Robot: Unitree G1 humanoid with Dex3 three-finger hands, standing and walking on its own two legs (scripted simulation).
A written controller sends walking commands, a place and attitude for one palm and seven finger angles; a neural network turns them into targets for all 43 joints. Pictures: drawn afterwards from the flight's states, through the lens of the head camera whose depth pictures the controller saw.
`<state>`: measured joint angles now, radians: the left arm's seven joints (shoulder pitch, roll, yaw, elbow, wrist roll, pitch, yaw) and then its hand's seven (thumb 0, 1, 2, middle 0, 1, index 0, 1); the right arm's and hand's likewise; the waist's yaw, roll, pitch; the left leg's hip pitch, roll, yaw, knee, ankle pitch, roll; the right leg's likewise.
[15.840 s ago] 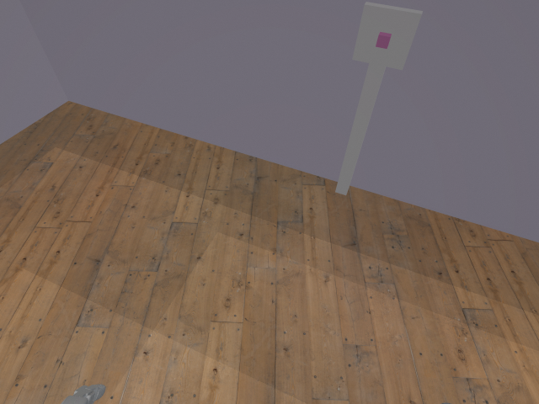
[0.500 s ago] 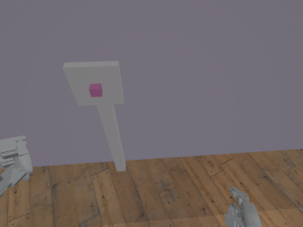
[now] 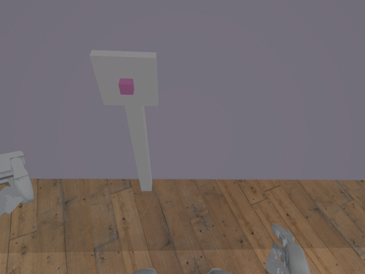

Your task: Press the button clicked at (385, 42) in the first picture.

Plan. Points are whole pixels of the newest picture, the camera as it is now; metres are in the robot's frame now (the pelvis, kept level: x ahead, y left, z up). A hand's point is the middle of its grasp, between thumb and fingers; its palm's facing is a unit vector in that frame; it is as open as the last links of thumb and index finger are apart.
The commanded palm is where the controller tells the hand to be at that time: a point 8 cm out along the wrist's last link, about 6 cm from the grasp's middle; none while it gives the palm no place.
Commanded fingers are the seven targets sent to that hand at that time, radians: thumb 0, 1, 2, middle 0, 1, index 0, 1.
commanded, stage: step back with the hand held close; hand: left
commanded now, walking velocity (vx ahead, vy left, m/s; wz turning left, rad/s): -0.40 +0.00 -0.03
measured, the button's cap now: (126, 85) +0.60 +0.21 +0.05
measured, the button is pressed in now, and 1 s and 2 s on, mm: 0 0 0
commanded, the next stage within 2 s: stop stepping back and stand still in 0.62 s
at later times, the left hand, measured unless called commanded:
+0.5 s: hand (11, 230) +0.14 +0.23 +0.18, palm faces +0.35 -0.83 -0.44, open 3.1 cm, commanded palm +0.07 +0.28 +0.20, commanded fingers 0.00 0.90 0.90 -1.30 -1.50 -1.30 -1.50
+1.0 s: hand out of the picture +0.05 +0.22 +0.19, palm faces +0.27 -0.86 -0.43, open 3.1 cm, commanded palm +0.00 +0.26 +0.20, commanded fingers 0.00 0.90 0.90 -1.30 -1.50 -1.30 -1.50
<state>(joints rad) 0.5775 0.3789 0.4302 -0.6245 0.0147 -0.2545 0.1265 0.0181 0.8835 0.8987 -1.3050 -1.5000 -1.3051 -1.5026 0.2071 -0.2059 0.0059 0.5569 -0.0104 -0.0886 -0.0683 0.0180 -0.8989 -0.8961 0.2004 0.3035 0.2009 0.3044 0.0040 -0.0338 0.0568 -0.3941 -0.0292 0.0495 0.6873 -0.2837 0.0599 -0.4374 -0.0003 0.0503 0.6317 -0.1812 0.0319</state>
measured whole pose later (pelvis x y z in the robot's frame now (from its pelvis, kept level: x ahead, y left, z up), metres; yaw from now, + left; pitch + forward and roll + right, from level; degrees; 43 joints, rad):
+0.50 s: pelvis -0.05 +0.00 +0.01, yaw +2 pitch +2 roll -1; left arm 0.59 0.39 0.39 -0.66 0.00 -0.29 0.12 0.02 0.88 0.90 -1.31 -1.50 -1.31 -1.50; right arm 0.19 -0.19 -0.02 0.62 -0.02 -0.08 -0.06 0.02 -0.90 -0.90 0.20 0.30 0.20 0.30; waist -0.02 -0.06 0.02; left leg -0.45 -0.03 -0.01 0.71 -0.34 0.01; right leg -0.43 0.03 0.10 0.58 -0.19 0.04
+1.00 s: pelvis -0.16 +0.00 +0.02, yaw -5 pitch +2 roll -1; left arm 0.67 0.41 0.37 -0.62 -0.04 -0.19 0.14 0.02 0.88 0.90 -1.31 -1.50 -1.31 -1.50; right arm 0.27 -0.22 0.02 0.64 0.00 -0.10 -0.08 0.02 -0.90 -0.90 0.20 0.30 0.20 0.30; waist -0.02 -0.03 -0.09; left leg -0.35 0.02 0.03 0.60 -0.28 0.01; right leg -0.21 0.00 -0.03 0.46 -0.29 0.00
